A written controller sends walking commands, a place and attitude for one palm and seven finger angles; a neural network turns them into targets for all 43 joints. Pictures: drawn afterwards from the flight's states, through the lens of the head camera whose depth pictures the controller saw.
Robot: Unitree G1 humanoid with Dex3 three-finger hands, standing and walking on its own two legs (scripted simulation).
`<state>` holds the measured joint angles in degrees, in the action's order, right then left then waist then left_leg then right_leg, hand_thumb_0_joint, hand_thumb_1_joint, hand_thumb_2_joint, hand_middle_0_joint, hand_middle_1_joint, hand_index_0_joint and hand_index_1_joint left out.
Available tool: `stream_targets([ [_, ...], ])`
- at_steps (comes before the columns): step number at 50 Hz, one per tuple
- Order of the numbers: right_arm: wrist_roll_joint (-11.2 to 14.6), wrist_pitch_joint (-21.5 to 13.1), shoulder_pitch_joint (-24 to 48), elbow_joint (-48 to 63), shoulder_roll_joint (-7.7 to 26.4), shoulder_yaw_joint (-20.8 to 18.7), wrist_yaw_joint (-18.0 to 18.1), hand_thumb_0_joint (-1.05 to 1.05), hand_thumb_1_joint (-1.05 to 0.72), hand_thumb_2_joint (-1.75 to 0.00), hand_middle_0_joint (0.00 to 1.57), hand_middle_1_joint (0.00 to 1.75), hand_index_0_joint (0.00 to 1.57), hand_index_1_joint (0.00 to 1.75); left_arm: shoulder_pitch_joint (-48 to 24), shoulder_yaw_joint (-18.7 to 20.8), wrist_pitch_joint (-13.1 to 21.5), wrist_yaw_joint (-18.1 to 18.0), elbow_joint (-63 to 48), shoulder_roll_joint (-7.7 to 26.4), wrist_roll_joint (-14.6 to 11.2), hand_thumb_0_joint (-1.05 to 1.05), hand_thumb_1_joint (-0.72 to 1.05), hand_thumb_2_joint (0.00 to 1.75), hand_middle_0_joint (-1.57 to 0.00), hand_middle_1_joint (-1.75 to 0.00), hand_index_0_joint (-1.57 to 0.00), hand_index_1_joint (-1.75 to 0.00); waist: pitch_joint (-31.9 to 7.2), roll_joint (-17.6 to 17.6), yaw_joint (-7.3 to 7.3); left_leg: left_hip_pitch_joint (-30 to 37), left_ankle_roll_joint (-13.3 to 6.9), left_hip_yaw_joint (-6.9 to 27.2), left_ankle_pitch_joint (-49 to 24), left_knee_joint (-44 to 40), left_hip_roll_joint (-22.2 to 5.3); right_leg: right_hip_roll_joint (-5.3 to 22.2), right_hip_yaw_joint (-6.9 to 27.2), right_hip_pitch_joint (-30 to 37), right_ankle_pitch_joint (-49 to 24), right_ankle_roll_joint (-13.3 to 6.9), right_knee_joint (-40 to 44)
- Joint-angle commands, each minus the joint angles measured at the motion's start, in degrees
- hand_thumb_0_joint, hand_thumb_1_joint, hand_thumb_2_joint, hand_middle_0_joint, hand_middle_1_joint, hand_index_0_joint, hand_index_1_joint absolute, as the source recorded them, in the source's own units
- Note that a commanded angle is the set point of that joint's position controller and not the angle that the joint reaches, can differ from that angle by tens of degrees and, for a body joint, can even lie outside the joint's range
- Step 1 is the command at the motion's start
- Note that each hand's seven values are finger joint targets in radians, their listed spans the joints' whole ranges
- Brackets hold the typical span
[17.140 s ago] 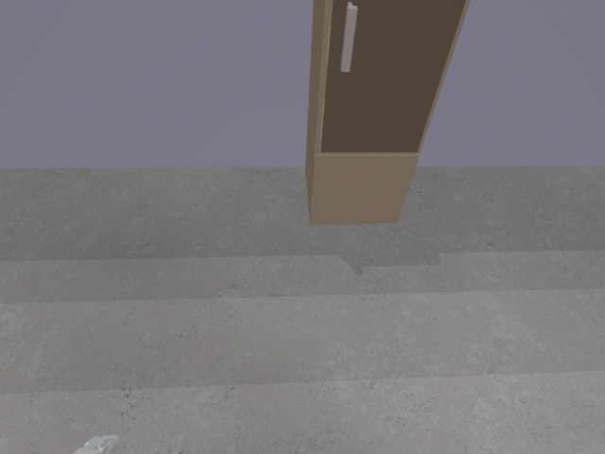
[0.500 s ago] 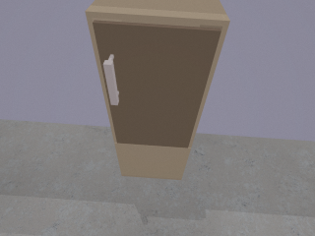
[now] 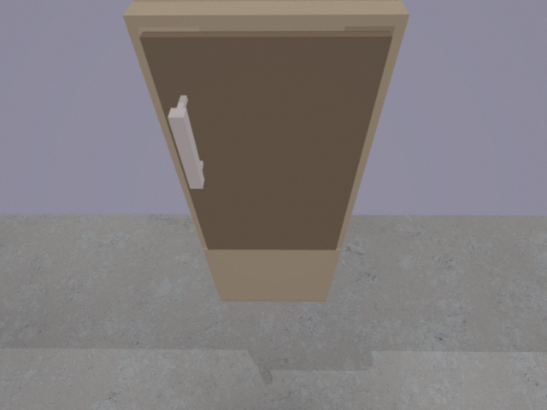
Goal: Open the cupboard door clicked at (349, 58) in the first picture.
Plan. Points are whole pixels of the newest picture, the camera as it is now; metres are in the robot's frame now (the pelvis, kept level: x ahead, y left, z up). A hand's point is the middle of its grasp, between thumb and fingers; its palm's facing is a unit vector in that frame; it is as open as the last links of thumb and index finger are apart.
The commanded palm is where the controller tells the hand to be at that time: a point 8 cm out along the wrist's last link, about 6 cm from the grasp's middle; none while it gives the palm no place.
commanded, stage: come to a stop and stand still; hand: left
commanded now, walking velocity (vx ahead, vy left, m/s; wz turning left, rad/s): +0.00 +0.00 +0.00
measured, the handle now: (190, 144) +0.53 +0.18 +0.08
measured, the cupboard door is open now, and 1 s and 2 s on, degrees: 0 0 0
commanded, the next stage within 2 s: look again from close up in 0.66 s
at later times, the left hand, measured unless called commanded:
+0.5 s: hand out of the picture -0.04 +0.19 -0.16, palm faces +0.07 -0.97 -0.22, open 7.4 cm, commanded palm none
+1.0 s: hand out of the picture -0.05 +0.19 -0.17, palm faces +0.06 -0.98 -0.16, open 7.4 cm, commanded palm none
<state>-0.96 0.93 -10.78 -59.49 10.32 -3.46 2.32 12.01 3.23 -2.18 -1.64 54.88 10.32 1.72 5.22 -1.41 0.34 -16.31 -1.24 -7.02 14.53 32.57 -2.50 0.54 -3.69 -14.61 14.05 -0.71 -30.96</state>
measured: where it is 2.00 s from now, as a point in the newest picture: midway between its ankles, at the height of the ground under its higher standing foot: outside the picture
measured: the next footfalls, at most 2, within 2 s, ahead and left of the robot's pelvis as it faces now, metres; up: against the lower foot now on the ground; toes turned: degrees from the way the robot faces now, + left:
left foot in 0.24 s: +0.02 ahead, +0.10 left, +0.00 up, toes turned +4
right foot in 1.86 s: +0.08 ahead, -0.15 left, +0.00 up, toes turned +0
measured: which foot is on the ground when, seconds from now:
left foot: down 0.00-0.00, up 0.02-0.22, down 0.24-1.00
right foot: down 0.00-1.00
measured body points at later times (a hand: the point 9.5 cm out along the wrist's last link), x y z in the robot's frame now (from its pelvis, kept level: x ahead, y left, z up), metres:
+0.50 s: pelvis -0.06 +0.01 +0.00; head -0.07 +0.00 +0.45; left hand -0.04 +0.24 -0.14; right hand -0.01 -0.22 -0.15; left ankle -0.03 +0.09 -0.73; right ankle +0.02 -0.10 -0.73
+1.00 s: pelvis -0.05 +0.03 +0.01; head -0.06 +0.03 +0.46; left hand -0.05 +0.24 -0.15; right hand -0.03 -0.19 -0.15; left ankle -0.03 +0.09 -0.73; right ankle +0.02 -0.10 -0.73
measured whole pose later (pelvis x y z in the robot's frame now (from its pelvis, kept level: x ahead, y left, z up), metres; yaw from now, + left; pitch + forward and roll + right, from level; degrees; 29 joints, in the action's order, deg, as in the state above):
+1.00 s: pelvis -0.05 +0.03 +0.01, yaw +2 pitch -2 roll +0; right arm -1.1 -0.2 -17.8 -61.0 8.4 0.6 0.4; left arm 18.7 0.0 0.1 -1.4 59.8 8.3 1.2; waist 0.0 0.7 0.0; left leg -12.8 -4.5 -3.8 12.5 26.7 3.3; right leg 0.7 0.0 -16.2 10.1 -0.1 -26.6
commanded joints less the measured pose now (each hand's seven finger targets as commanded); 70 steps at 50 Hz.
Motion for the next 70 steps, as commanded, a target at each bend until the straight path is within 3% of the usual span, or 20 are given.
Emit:
stream_targets([
  [1,0.62,1.41,-1.77,3.33,2.37,-1.19,0.15,0.00,-0.90,-0.90,0.20,0.30,0.20,0.30,5.86,0.62,1.11,-0.64,-1.91,8.29,0.17,0.00,0.90,0.90,-0.20,-0.30,-0.20,-0.30,-6.55,11.26,-1.15,-4.41,1.60,5.50,17.37,19.15,1.46,18.07,14.52,2.67,-30.51,-11.29,11.34],
  [3,0.33,1.96,-2.73,2.55,2.30,-1.08,-0.21,0.00,-0.90,-0.90,0.20,0.30,0.20,0.30,1.14,0.46,1.12,-1.09,-3.04,6.82,0.03,0.00,0.90,0.90,-0.20,-0.30,-0.20,-0.30,-4.28,10.17,0.61,-4.92,1.58,7.20,14.34,24.97,0.51,15.67,13.41,-1.81,-17.71,-11.72,13.48],
  [4,0.48,-0.15,-4.07,5.96,6.65,-1.38,-0.58,0.00,-0.90,-0.90,0.20,0.30,0.20,0.30,1.39,0.88,1.55,-3.09,-4.85,11.15,0.65,0.00,0.90,0.90,-0.20,-0.30,-0.20,-0.30,-14.09,14.19,1.71,-9.71,3.43,3.56,17.02,20.94,2.08,14.39,17.94,13.45,-47.79,-10.46,6.32],
  [5,0.45,-0.11,-2.35,7.65,5.04,-1.09,-1.33,0.00,-0.90,-0.90,0.20,0.30,0.20,0.30,2.49,0.84,2.46,-3.01,-6.83,10.42,-0.02,0.00,0.90,0.90,-0.20,-0.30,-0.20,-0.30,-15.76,10.24,-0.07,-7.63,2.07,5.24,10.90,19.86,0.55,14.57,12.28,13.80,-42.33,-10.17,3.72],
  [6,0.72,-0.11,-0.95,8.79,3.90,-0.56,-1.41,0.00,-0.90,-0.90,0.20,0.30,0.20,0.30,3.04,0.97,2.58,-2.87,-6.64,10.14,0.21,0.00,0.90,0.90,-0.20,-0.30,-0.20,-0.30,-15.63,7.45,-0.35,-6.38,1.71,4.67,11.65,15.86,1.68,14.64,12.32,12.21,-36.49,-11.02,4.01],
  [9,0.24,0.28,-3.98,8.29,2.25,0.36,-1.59,0.00,-0.90,-0.90,0.20,0.30,0.20,0.30,1.91,0.20,1.58,-1.75,-6.36,10.13,-0.05,0.00,0.90,0.90,-0.20,-0.30,-0.20,-0.30,-4.91,3.61,1.16,2.36,1.24,2.16,6.32,0.25,3.36,10.48,9.80,-2.83,-3.10,-6.87,7.78],
  [11,-0.14,-0.15,-7.19,7.38,4.29,0.40,-1.65,0.00,-0.90,-0.90,0.20,0.30,0.20,0.30,1.06,-0.58,1.20,-1.27,-6.27,7.39,-0.72,0.00,0.90,0.90,-0.20,-0.30,-0.20,-0.30,1.26,0.55,1.88,3.87,-0.54,7.25,4.55,-8.14,-0.21,5.83,7.98,-10.76,12.63,-2.75,5.84],
  [12,-0.68,-0.58,-7.24,8.19,6.82,0.18,-1.64,0.00,-0.90,-0.90,0.20,0.30,0.20,0.30,2.04,-0.84,1.11,-1.01,-6.54,5.38,-1.10,0.00,0.90,0.90,-0.20,-0.30,-0.20,-0.30,2.13,-6.11,1.31,-1.17,-3.17,16.36,8.90,-14.62,-6.74,2.25,5.20,-10.21,12.06,-0.69,2.26],
  [13,-1.04,-0.87,-6.59,9.48,8.89,0.01,-1.61,0.00,-0.90,-0.90,0.20,0.30,0.20,0.30,3.04,-1.08,1.25,-0.81,-6.81,4.89,-0.97,0.00,0.90,0.90,-0.20,-0.30,-0.20,-0.30,2.00,-6.98,0.38,-6.37,-5.81,21.72,12.64,-19.13,-11.55,0.53,1.92,-6.29,7.72,0.40,-1.14],
  [15,-0.68,-0.71,-1.39,10.09,8.71,0.24,-1.26,0.00,-0.90,-0.90,0.20,0.30,0.20,0.30,3.24,-0.82,0.63,-0.32,-5.86,4.98,-0.10,0.00,0.90,0.90,-0.20,-0.30,-0.20,-0.30,4.43,-9.41,-1.12,-13.60,-6.29,21.72,20.93,-22.01,-9.99,0.29,1.84,-1.04,6.30,-0.28,-5.48],
  [18,-0.55,-0.85,0.23,10.18,7.41,0.94,-1.43,0.00,-0.90,-0.90,0.20,0.30,0.20,0.30,7.65,-1.19,1.28,0.36,-3.94,4.14,-0.29,0.00,0.90,0.90,-0.20,-0.30,-0.20,-0.30,1.91,-2.58,-3.01,-14.12,-4.31,15.34,19.37,-18.62,-5.68,0.74,3.14,4.54,2.37,-0.33,-1.07],
  [24,-0.61,0.09,-7.20,7.47,5.92,1.22,-1.94,0.00,-0.90,-0.90,0.20,0.30,0.20,0.30,5.20,-0.81,2.57,0.01,-4.35,7.15,-0.59,0.00,0.90,0.90,-0.20,-0.30,-0.20,-0.30,-0.76,8.20,1.38,-1.75,-1.65,8.48,12.96,-6.39,1.14,6.95,15.23,-7.99,24.84,-3.19,15.69],
  [27,-0.48,-0.23,-10.34,5.24,4.86,1.59,-1.88,0.00,-0.90,-0.90,0.20,0.30,0.20,0.30,3.75,-0.78,3.03,0.06,-3.53,6.91,-1.00,0.00,0.90,0.90,-0.20,-0.30,-0.20,-0.30,-2.63,7.08,2.86,3.98,-1.46,8.03,7.68,-6.02,1.35,6.73,13.59,-9.95,20.18,-2.87,15.30],
  [28,-0.53,-0.58,-10.57,4.92,4.97,1.63,-1.83,0.00,-0.90,-0.90,0.20,0.30,0.20,0.30,3.97,-0.92,3.08,0.02,-3.21,6.54,-1.01,0.00,0.90,0.90,-0.20,-0.30,-0.20,-0.30,-2.76,3.53,2.73,3.42,-1.80,9.58,8.47,-8.99,0.35,5.44,11.77,-8.85,17.51,-2.45,13.25],
  [31,-0.50,-1.45,-7.27,5.12,6.23,1.72,-1.60,0.00,-0.90,-0.90,0.20,0.30,0.20,0.30,6.95,-1.29,2.98,0.19,-1.69,5.11,-0.81,0.00,0.90,0.90,-0.20,-0.30,-0.20,-0.30,-1.89,-1.29,0.04,-5.01,-2.76,14.61,16.66,-16.36,-3.46,2.84,8.23,-1.11,10.97,-1.53,8.41],
  [36,-0.33,-1.52,-6.25,3.75,6.26,2.00,-1.42,0.00,-0.90,-0.90,0.20,0.30,0.20,0.30,9.52,-1.62,2.92,0.30,0.70,4.23,-0.56,0.00,0.90,0.90,-0.20,-0.30,-0.20,-0.30,-0.12,-1.19,-1.25,-8.92,-2.81,14.81,18.79,-17.88,-3.46,2.75,8.51,2.26,9.08,-1.58,7.74],
  [44,-0.13,-1.95,-8.80,1.57,4.89,2.47,-1.31,0.00,-0.90,-0.90,0.20,0.30,0.20,0.30,8.50,-2.09,3.54,-0.07,1.75,4.03,-0.72,0.00,0.90,0.90,-0.20,-0.30,-0.20,-0.30,-0.05,2.74,-0.11,-4.80,-2.23,13.79,13.18,-15.90,-2.60,4.30,10.96,-0.47,9.62,-2.35,10.46],
  [51,-0.11,-2.29,-7.97,1.14,5.64,2.48,-1.21,0.00,-0.90,-0.90,0.20,0.30,0.20,0.30,9.18,-2.45,3.41,-0.14,2.60,3.47,-0.58,0.00,0.90,0.90,-0.20,-0.30,-0.20,-0.30,0.79,-0.67,-0.63,-6.34,-2.49,15.62,16.12,-19.19,-3.85,3.40,9.03,0.90,5.18,-1.87,7.94],
  [56,0.05,-2.48,-7.87,0.97,5.56,2.48,-1.15,0.00,-0.90,-0.90,0.20,0.30,0.20,0.30,9.16,-2.68,3.54,-0.21,3.07,3.38,-0.59,0.00,0.90,0.90,-0.20,-0.30,-0.20,-0.30,0.53,0.50,-0.55,-4.96,-2.43,15.63,14.30,-19.47,-3.82,3.67,8.80,1.36,2.46,-1.73,7.68],
  [70,0.50,-3.97,-8.69,-1.79,5.10,3.25,-0.10,0.00,-0.90,-0.90,0.20,0.30,0.20,0.30,7.87,-2.99,4.00,-0.82,4.84,3.83,-1.16,0.00,0.90,0.90,-0.20,-0.30,-0.20,-0.30,-5.43,1.00,-0.13,7.96,-1.76,10.65,-20.84,-12.34,-3.48,4.93,8.12,5.34,-15.54,-1.45,5.41],
])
